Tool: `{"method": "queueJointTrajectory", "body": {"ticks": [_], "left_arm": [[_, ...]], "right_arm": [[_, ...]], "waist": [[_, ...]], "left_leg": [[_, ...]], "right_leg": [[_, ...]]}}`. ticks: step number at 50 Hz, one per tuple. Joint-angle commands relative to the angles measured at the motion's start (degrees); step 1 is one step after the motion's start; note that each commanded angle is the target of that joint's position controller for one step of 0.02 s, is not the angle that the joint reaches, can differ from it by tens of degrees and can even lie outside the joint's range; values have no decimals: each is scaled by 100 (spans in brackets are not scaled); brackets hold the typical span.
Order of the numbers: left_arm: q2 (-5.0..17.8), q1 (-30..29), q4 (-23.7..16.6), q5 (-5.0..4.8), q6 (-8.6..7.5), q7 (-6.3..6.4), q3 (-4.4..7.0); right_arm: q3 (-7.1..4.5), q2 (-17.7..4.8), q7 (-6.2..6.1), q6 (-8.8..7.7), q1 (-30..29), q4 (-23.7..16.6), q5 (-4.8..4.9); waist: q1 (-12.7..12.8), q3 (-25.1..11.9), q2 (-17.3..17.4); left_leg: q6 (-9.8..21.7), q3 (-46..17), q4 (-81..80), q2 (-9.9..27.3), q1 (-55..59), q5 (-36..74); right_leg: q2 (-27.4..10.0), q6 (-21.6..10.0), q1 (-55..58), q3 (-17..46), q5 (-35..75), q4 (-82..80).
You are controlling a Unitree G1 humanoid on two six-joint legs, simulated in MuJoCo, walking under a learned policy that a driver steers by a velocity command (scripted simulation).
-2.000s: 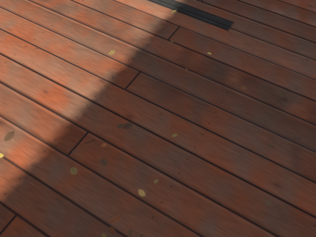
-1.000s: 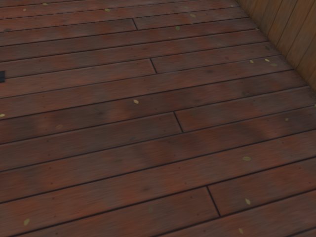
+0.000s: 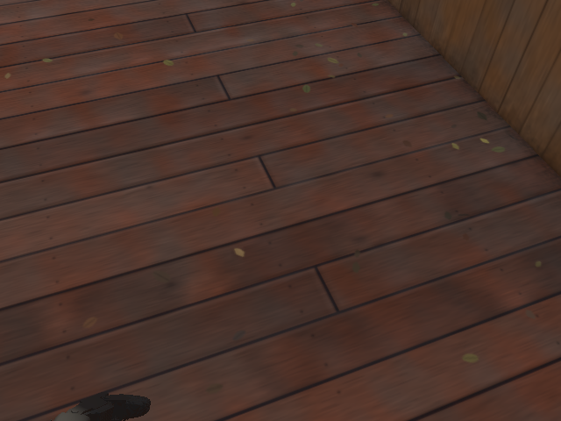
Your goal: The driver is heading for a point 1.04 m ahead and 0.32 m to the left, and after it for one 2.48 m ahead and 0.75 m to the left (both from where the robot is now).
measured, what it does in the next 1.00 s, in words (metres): walks ahead, turning left: right foot, then left foot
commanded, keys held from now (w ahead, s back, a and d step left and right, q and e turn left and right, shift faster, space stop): w+shift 0.12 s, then w+q+shift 0.88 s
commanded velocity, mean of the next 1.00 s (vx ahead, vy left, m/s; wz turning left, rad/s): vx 0.98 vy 0.00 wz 0.65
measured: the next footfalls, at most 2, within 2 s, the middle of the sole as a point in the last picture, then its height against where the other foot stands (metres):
right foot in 0.12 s outside the picture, level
left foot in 0.58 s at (237, 325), level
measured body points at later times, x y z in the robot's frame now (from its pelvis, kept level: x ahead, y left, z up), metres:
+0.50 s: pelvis +0.46 -0.02 -0.02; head +0.49 -0.01 +0.43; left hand +0.35 +0.21 -0.16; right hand +0.70 -0.21 -0.11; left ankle +0.67 +0.10 -0.68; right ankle +0.26 -0.10 -0.73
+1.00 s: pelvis +0.95 +0.10 -0.02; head +0.98 +0.12 +0.43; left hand +1.04 +0.43 -0.07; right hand +1.11 -0.17 -0.13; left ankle +0.70 +0.04 -0.71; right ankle +1.16 +0.07 -0.74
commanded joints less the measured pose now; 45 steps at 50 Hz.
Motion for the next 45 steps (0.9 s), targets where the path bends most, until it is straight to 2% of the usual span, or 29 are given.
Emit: {"method": "queueJointTrajectory", "body": {"ticks": [1,3,4,5,6,7,8,9,10,11,13,15,19,22,23,24,26,28,29,30,31,32,33,34,35,37,41,43,45], "left_arm": [[264,-989,-644,-24,-116,37,5],[431,-493,-566,-14,-128,149,67],[640,326,-359,-25,-143,214,153],[852,1656,52,-48,-162,296,269],[1206,2867,380,36,-181,395,415],[1699,3039,423,256,-223,435,573],[1429,2800,407,97,-228,336,555],[1121,2131,437,103,-274,326,509],[735,1855,444,84,-346,306,433],[557,1697,499,98,-400,320,388],[213,1777,716,34,-486,332,263],[225,1880,850,-97,-585,314,265],[182,2092,908,-57,-690,281,224],[340,2507,1022,-130,-704,402,184],[448,2561,1007,-129,-691,468,186],[560,2503,887,-131,-697,572,182],[1082,2458,783,-110,-534,742,308],[1233,1776,524,40,-296,763,407],[1155,1485,485,48,-228,650,450],[229,1323,133,150,-363,521,209],[194,1642,-507,-84,-500,475,132],[425,1351,-564,-13,-650,452,85],[577,1219,-526,-10,-700,418,112],[549,1102,-532,90,-647,422,99],[505,1183,-516,208,-510,415,70],[411,1046,-632,270,-262,367,13],[219,-193,-1186,68,-219,267,-123],[247,-392,-1293,-30,-236,271,-129],[395,-468,-1392,-55,-263,302,-91]], "right_arm": [[-171,-985,-57,-77,-33,-107,-2],[-207,-1222,-104,-37,-26,-25,-72],[-247,-1381,-153,30,-72,15,-142],[-292,-1514,-193,115,-257,4,-171],[-258,-1318,-192,130,-406,-111,-186],[-28,-222,-12,68,124,-391,47],[-145,-760,-12,-30,-191,-426,131],[-212,-952,-55,-16,-941,-653,159],[-170,-868,-34,-14,-1100,-676,125],[-158,-740,8,56,-1113,-628,70],[-113,-460,140,276,-904,-629,-83],[-99,-367,211,441,-1314,-823,-91],[-36,-369,277,480,-2371,-1233,28],[49,-352,342,404,-3136,-1601,-18],[49,-413,355,383,-3154,-1593,-20],[0,-565,361,419,-2830,-1400,59],[-48,-798,351,432,-2257,-1373,-29],[-347,-1374,206,467,0,-690,-35],[-508,-1585,84,460,619,-492,31],[-600,-1874,11,530,59,-483,69],[-671,-2253,17,571,-323,-713,-78],[-637,-1852,-19,567,-519,-871,-109],[-547,-1437,-51,547,-735,-835,-115],[-503,-1322,-70,486,-937,-827,-92],[-474,-1314,-111,384,-1076,-914,-58],[-410,-1253,-106,206,-1202,-970,12],[-517,-1458,-34,83,-952,-1021,41],[-575,-1541,29,100,-702,-1007,85],[-613,-1593,20,129,-636,-1030,76]], "waist": [[193,930,539],[511,367,884],[918,-122,1065],[1521,-745,1091],[1968,-1358,815],[1247,-2008,-941],[1305,-2208,-706],[1053,-913,-326],[884,-400,240],[656,-72,334],[300,222,-22],[215,593,-49],[371,910,2],[464,1115,75],[441,978,50],[347,357,-89],[-154,215,-563],[-1251,-729,-565],[-1463,-726,124],[-658,-230,1573],[-162,-1337,1568],[-185,-944,516],[115,-128,-244],[393,242,-496],[598,370,-602],[781,575,-554],[297,679,-28],[13,411,251],[-56,272,442]], "left_leg": [[656,-147,-152,1435,-644,3662],[548,20,956,1585,-259,6742],[490,56,2002,1659,-213,7593],[432,148,3502,1628,-585,7522],[416,147,5388,1385,-1897,5878],[262,-110,7708,361,-4457,477],[477,-924,8384,80,-5130,-695],[538,-808,8372,497,-5567,20],[542,-734,8013,767,-5340,428],[519,-735,7761,928,-5056,505],[386,-755,7485,1125,-4652,539],[298,-631,7357,1225,-5124,793],[306,73,6112,932,-5320,2015],[435,749,4628,712,-5082,2436],[509,953,4284,486,-4831,2552],[553,1166,4276,50,-4183,2585],[761,1240,4024,-179,-3664,1845],[1121,728,3831,-276,-1483,1289],[1421,94,3205,-4,-640,1173],[1626,-1103,3908,579,-19,2289],[2790,-3781,2650,1446,1072,609],[2589,-4727,1416,1758,609,-949],[2246,-4416,1049,1665,-443,-1183],[2047,-3974,1026,1431,-1303,-654],[1948,-3513,1021,1177,-1959,-227],[1814,-2819,858,732,-3141,127],[1424,-2086,838,124,-3612,1659],[1208,-2138,986,175,-3056,2429],[1034,-2261,1307,310,-2432,2947]], "right_leg": [[323,-295,499,-380,-132,-682],[816,-507,1454,-576,-763,-681],[1005,-621,2280,-501,-1192,-627],[1090,-731,3621,-421,-1426,-847],[344,-884,5340,428,-2263,-823],[-1543,-1390,7053,3642,-4849,-1507],[-1792,-1320,6804,5521,-5633,-2779],[-1544,-1069,5814,4261,-4880,-2827],[-1447,-965,4837,3350,-3806,-2927],[-1235,-768,4122,2664,-3195,-3077],[-971,-486,3245,1686,-2698,-3390],[-782,-243,3091,854,-2028,-3615],[-115,155,3034,-723,92,-3821],[-274,268,3572,-1140,2321,-3790],[-309,335,3945,-1223,3345,-3641],[-262,438,4366,-1291,5180,-3213],[-718,529,4766,-1257,7004,-1852],[-821,339,4214,-964,6323,847],[-155,248,3315,-1011,2722,3340],[797,286,978,-559,-2984,5399],[838,396,-560,621,-3156,6060],[530,254,-910,1006,-2701,5436],[254,243,-759,1012,-2253,4701],[88,334,-406,994,-2218,4222],[-51,462,-29,1003,-2220,3866],[-289,693,574,831,-2211,2865],[-127,741,1385,422,-283,391],[128,613,1697,324,387,-331],[268,509,1905,413,364,-906]]}}
Over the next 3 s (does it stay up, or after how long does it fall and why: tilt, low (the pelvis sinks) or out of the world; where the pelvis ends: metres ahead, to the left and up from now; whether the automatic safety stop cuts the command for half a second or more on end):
stays up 2.04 0.44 -0.02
